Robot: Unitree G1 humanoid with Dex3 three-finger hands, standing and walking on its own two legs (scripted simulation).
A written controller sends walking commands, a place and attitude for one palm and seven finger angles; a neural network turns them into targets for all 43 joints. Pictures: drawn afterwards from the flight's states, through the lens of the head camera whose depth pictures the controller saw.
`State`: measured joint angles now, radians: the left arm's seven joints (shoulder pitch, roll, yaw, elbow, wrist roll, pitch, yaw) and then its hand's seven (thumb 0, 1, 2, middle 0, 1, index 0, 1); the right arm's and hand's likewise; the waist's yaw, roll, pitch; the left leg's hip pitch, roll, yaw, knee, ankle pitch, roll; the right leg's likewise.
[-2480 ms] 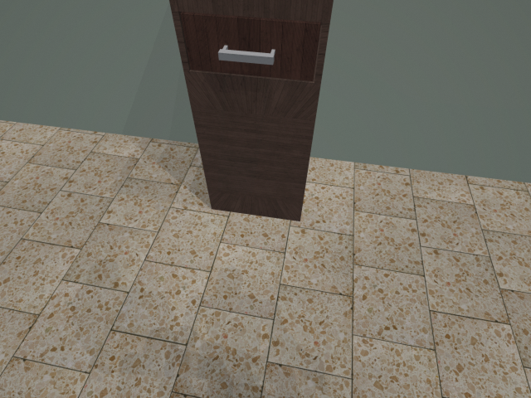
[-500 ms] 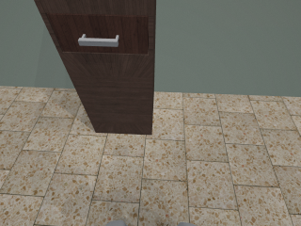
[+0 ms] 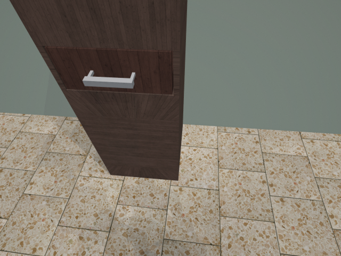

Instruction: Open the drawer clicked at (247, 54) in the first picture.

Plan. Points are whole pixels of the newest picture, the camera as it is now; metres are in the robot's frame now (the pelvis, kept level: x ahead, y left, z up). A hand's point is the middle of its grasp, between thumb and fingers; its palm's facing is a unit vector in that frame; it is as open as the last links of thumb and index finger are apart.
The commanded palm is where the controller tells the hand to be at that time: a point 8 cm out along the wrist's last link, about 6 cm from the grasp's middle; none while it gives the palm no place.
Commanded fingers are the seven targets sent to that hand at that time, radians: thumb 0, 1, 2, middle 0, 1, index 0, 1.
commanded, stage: come to a stop and stand still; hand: left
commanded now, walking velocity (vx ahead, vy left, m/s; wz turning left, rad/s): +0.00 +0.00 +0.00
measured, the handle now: (110, 78) +0.60 +0.23 +0.06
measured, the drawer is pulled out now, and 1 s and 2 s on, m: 0.00 0.00 0.00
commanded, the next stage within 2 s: look again from close up in 1.20 s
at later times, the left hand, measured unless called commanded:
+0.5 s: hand out of the picture +0.13 +0.19 -0.15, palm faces +0.04 -0.95 -0.30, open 7.3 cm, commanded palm none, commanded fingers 0.00 0.90 0.90 -0.20 -0.30 -0.20 -0.30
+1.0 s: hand out of the picture +0.08 +0.22 -0.16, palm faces -0.04 -0.97 -0.23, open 7.3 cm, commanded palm none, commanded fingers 0.00 0.90 0.90 -0.20 -0.30 -0.20 -0.30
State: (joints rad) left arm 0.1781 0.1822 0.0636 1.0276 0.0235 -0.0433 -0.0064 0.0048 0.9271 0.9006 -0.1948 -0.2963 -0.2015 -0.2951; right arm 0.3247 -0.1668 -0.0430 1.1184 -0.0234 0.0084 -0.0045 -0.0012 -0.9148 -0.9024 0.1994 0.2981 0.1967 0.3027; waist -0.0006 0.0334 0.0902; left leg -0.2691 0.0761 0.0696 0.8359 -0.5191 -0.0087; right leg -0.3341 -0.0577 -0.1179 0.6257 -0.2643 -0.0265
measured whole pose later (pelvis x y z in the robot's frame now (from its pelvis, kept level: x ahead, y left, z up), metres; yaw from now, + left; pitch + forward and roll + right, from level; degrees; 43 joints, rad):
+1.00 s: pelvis +0.04 +0.04 +0.01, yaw -3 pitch -2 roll +0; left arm 0.26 0.19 -0.01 0.98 0.02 0.03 0.03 0.00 0.91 0.90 -0.20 -0.30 -0.20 -0.30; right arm 0.26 -0.19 0.00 0.96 -0.02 0.00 -0.01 0.00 -0.94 -0.90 0.20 0.30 0.20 0.30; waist 0.01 0.01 0.03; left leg -0.21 -0.02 0.10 0.54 -0.30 0.06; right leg -0.25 -0.05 -0.01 0.54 -0.26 0.02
